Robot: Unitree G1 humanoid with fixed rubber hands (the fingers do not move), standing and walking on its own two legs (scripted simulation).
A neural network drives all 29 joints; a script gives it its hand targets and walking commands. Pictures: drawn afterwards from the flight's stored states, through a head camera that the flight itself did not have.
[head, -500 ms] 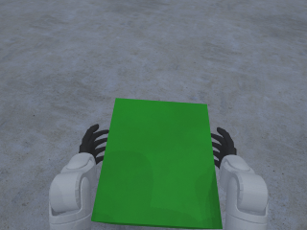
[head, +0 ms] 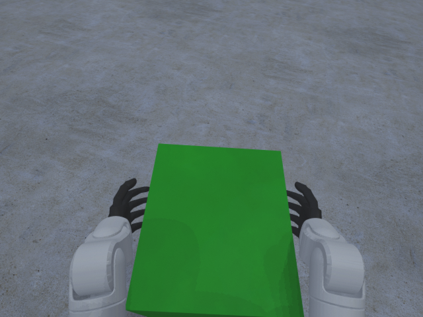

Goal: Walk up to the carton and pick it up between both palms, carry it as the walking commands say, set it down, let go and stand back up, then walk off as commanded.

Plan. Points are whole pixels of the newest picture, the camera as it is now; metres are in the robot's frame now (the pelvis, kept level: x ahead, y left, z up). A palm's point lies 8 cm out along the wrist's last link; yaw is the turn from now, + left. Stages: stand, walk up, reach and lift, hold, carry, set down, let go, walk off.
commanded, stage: carry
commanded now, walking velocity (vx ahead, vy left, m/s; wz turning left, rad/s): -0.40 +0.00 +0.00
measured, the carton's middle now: (213, 239) +0.28 -0.01 -0.01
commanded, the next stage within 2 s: none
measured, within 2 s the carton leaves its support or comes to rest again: neither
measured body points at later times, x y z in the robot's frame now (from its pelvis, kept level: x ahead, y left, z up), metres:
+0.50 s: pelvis -0.23 -0.03 +0.02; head -0.23 -0.06 +0.47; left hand +0.05 +0.09 +0.08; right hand +0.01 -0.22 +0.06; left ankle -0.16 +0.10 -0.66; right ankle -0.24 -0.14 -0.72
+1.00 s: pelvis -0.34 -0.02 +0.01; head -0.37 -0.03 +0.46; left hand -0.09 +0.14 +0.09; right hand -0.07 -0.17 +0.09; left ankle -0.33 +0.11 -0.72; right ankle -0.24 -0.14 -0.72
